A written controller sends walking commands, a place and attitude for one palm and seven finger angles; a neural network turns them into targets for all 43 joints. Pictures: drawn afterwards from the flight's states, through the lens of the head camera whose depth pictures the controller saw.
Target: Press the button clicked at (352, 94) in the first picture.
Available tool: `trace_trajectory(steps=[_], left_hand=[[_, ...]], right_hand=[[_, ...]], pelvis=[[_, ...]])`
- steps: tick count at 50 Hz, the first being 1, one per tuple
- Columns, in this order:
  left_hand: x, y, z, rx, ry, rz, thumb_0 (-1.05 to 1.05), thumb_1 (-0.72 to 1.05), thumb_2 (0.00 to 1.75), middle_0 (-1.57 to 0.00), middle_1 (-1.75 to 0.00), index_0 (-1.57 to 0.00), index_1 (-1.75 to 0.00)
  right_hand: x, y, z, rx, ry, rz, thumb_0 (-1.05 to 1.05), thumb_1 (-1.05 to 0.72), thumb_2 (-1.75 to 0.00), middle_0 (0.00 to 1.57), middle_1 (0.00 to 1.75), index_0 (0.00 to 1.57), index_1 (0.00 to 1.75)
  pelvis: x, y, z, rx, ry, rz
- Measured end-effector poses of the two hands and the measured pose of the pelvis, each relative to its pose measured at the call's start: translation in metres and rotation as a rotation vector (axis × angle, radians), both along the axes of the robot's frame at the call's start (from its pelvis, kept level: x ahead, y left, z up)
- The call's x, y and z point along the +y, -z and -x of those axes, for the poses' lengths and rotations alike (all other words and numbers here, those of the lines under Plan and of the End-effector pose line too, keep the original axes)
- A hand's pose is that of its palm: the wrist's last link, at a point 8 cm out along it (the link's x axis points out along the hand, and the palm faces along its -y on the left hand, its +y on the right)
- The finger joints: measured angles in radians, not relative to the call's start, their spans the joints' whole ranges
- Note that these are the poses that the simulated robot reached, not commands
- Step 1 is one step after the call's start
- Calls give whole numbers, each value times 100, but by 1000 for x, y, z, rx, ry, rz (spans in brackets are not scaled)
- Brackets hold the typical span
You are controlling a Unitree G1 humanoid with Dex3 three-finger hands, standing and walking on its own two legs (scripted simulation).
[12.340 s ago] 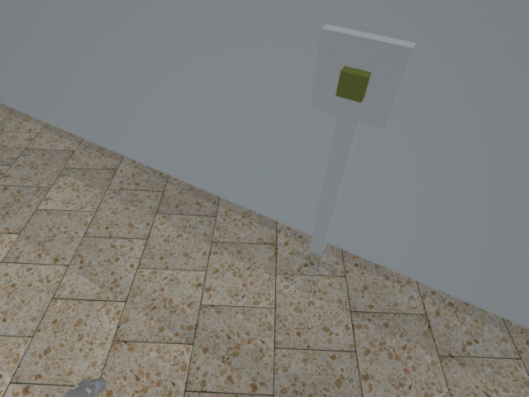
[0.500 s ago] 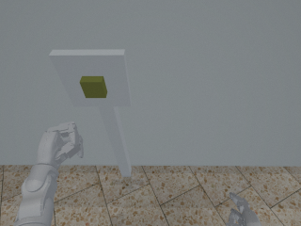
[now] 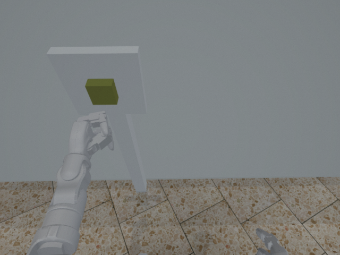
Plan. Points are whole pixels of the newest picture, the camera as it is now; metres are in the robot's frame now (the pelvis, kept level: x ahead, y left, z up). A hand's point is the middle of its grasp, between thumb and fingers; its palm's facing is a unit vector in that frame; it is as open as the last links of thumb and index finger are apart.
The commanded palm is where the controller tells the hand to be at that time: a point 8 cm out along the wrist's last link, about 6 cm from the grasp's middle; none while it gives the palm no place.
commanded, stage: aim a knuckle at the button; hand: left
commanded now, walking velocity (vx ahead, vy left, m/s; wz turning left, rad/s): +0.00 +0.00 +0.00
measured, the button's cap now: (103, 91) +0.50 +0.19 +0.10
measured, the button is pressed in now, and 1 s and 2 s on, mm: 0 0 13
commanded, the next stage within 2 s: press the button with the knuckle in 0.90 s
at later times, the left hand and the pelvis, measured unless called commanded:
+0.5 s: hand (115, 127) +0.40 +0.15 +0.07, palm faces +0.04 -1.00 -0.02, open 3.1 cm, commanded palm +0.37 +0.21 +0.07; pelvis +0.00 -0.01 +0.00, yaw -1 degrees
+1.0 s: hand (116, 126) +0.41 +0.15 +0.07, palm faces +0.03 -1.00 -0.02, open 3.1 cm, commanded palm +0.37 +0.20 +0.07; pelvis +0.00 +0.00 -0.01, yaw -1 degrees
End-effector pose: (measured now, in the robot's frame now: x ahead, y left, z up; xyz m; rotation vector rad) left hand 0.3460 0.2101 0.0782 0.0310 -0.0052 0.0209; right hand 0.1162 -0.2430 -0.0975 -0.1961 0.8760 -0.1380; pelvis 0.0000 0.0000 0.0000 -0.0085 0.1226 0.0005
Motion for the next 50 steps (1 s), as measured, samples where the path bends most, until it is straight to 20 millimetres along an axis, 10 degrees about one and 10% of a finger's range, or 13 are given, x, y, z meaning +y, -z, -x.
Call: trace_trajectory(steps=[21, 50], left_hand=[[-8, 10, -41, 14, -16, 2, 2, 90, 90, -130, -150, -129, -150], [-10, 10, -38, -4, -4, 15, 2, 90, 90, -130, -150, -130, -150]], right_hand=[[-20, 16, 62, 203, 105, 6, 1, -91, -90, 20, 30, 20, 30], [-9, 12, 21, 120, 49, -2, 1, -91, -90, 20, 30, 20, 30]], pelvis=[[-5, 4, -2, 49, 25, -3], [-1, 6, -5, 53, 12, 2]])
